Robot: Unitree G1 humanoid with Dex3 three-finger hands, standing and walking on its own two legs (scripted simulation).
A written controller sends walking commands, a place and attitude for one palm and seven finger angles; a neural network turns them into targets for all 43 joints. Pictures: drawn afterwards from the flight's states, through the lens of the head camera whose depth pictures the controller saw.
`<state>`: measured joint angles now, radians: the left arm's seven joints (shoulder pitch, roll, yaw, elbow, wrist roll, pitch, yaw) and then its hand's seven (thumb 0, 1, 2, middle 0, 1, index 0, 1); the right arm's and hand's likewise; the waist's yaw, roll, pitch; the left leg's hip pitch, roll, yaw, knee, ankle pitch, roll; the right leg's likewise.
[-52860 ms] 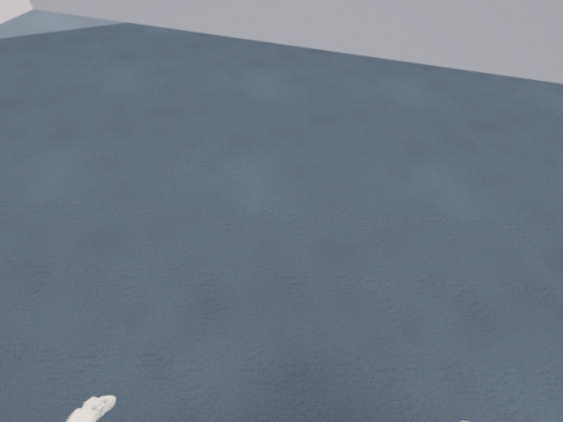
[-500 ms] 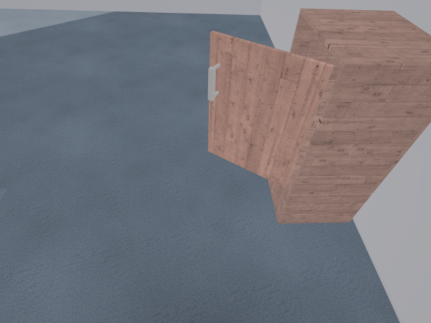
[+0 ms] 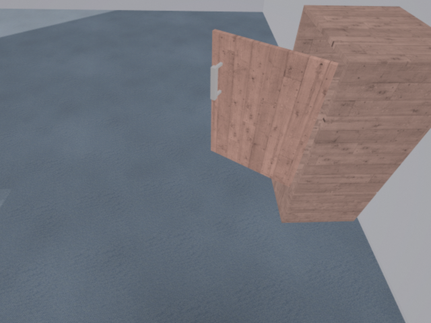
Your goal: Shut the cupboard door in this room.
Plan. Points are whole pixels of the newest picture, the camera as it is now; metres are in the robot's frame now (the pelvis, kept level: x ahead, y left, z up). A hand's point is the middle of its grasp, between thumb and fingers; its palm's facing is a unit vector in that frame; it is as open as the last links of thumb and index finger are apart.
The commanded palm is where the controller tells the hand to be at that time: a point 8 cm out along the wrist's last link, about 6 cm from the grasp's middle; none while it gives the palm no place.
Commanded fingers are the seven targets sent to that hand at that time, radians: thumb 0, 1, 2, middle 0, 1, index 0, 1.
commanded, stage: look to check the result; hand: left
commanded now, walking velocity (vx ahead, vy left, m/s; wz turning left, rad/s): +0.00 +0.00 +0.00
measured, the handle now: (216, 81) +0.95 +0.04 -0.05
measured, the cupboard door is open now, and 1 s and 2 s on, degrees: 56 56 56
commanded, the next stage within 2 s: walk to a spot facing it in 0.06 s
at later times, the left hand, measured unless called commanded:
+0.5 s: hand out of the picture -0.01 +0.19 -0.20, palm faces +0.17 -0.97 -0.20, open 7.4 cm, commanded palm none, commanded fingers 0.00 0.90 0.90 -0.20 -0.30 -0.20 -0.30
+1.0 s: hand out of the picture +0.02 +0.22 -0.16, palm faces +0.41 -0.87 -0.29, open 7.4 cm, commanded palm none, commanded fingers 0.00 0.90 0.90 -0.20 -0.30 -0.20 -0.30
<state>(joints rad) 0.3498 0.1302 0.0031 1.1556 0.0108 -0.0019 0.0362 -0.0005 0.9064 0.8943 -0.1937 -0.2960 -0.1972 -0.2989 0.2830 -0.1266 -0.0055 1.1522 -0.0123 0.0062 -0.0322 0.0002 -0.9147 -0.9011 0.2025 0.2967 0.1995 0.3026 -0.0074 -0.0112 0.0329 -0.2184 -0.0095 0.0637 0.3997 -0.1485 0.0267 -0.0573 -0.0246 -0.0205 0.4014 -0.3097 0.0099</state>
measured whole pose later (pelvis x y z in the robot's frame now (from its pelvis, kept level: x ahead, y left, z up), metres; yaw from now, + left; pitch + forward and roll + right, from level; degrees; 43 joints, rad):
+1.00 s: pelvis +0.00 -0.03 -0.01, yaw +25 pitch +2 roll -1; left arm 0.14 0.25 0.06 0.85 0.02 0.04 0.01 0.00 0.91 0.89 -0.19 -0.30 -0.20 -0.30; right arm 0.20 -0.24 -0.08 0.93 -0.03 0.06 0.01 0.00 -0.91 -0.90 0.21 0.30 0.20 0.30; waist -0.04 0.03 0.05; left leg -0.40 -0.09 -0.17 0.48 -0.11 0.02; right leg -0.29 0.01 0.02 0.59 -0.37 0.05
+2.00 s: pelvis +0.16 +0.14 -0.03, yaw +55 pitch -1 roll +1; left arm 0.08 0.18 0.05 0.87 0.02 -0.05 -0.03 0.00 0.91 0.89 -0.19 -0.30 -0.20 -0.30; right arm 0.49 -0.16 -0.03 1.14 -0.01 -0.03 -0.01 0.00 -0.91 -0.90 0.21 0.30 0.20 0.30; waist -0.07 0.02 0.09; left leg 0.03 -0.03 -0.07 0.62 -0.53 0.04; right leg -0.46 -0.03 -0.06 0.65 -0.19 -0.03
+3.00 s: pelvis +0.27 +0.28 -0.01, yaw +53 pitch +1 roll +1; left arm 0.27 0.19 0.07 0.92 0.02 0.03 0.00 0.00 0.91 0.89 -0.19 -0.30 -0.20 -0.30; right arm 0.16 -0.28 -0.09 0.98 -0.02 0.08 -0.02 0.00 -0.92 -0.90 0.20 0.30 0.20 0.30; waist 0.02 0.04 0.07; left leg -0.47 0.06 0.08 1.08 -0.45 -0.05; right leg -0.29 0.01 -0.03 0.59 -0.31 -0.04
